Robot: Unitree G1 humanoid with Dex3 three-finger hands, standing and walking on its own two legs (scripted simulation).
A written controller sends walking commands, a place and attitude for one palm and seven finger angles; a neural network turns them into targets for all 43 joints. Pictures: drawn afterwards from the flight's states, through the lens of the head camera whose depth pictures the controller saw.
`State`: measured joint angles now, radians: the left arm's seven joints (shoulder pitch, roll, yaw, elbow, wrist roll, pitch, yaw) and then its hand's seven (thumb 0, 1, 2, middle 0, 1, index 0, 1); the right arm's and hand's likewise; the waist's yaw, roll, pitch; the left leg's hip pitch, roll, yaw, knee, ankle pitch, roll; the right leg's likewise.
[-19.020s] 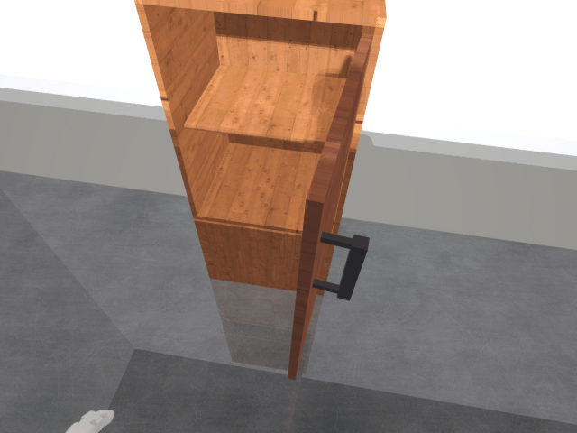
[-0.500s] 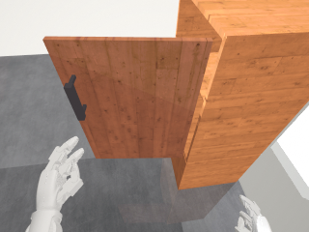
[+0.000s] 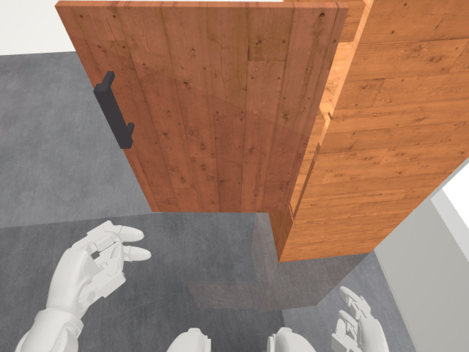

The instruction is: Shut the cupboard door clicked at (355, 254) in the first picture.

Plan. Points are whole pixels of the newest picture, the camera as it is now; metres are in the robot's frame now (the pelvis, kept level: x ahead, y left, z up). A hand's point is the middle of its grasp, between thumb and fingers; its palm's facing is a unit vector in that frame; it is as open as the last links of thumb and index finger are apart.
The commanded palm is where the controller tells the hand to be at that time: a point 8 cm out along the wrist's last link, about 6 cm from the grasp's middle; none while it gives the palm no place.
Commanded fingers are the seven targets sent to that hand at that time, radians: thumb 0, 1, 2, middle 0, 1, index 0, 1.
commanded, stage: raise the hand and make a fist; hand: left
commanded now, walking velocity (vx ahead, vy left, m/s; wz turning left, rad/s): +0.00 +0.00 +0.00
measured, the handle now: (118, 111) +0.50 +0.24 +0.12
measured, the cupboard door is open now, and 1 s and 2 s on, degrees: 83 83 83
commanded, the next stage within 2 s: bring the fist close to the handle in 1.14 s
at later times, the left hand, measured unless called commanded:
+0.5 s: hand (75, 247) +0.24 +0.23 +0.11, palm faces +0.09 -0.99 -0.05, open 3.1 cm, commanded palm +0.21 +0.27 +0.10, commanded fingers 0.00 0.90 0.90 -1.30 -1.50 -1.30 -1.50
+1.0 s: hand (98, 239) +0.25 +0.20 +0.11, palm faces +0.03 -1.00 -0.04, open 3.1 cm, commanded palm +0.23 +0.25 +0.12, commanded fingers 0.00 0.90 0.90 -1.30 -1.50 -1.30 -1.50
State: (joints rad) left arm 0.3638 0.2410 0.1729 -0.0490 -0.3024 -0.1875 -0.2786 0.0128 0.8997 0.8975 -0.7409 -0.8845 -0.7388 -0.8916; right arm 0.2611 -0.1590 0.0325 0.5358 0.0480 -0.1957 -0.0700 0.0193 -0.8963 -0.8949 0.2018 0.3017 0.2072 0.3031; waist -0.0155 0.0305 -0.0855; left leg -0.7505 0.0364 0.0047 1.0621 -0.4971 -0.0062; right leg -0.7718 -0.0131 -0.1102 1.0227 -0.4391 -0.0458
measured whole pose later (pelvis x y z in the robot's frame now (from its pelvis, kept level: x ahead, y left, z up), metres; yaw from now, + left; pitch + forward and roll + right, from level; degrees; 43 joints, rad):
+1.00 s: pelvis +0.03 +0.01 +0.04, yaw +0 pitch +6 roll -1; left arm 0.35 0.24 0.16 -0.12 -0.27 -0.17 -0.21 0.01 0.90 0.90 -1.30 -1.50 -1.30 -1.50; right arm 0.29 -0.25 0.03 0.54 0.04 -0.22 -0.07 0.02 -0.90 -0.90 0.20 0.30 0.20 0.30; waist 0.01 0.03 -0.06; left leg -0.49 0.01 0.02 0.82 -0.44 0.01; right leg -0.51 -0.02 -0.10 0.79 -0.38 -0.02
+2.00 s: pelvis +0.03 +0.01 +0.04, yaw +0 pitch +7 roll +0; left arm -0.11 0.24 0.21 0.30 -0.23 -0.21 -0.19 0.01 0.90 0.90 -1.30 -1.50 -1.30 -1.50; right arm 0.25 -0.25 0.02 0.61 0.04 -0.18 -0.07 0.02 -0.90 -0.90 0.20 0.30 0.20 0.30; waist -0.01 0.02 -0.04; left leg -0.49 0.01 0.03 0.78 -0.42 0.01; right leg -0.53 -0.02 -0.08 0.77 -0.37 -0.02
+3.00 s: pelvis +0.03 +0.01 +0.04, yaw -1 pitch +9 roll +0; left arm -0.44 0.31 0.26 0.70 -0.20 -0.30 -0.24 0.01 0.90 0.90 -1.30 -1.50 -1.30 -1.50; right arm 0.26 -0.26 0.02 0.64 0.05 -0.10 -0.07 0.01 -0.90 -0.90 0.20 0.30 0.20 0.30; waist -0.04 0.02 -0.04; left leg -0.52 0.02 0.04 0.76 -0.39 0.01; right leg -0.56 -0.01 -0.08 0.75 -0.34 -0.03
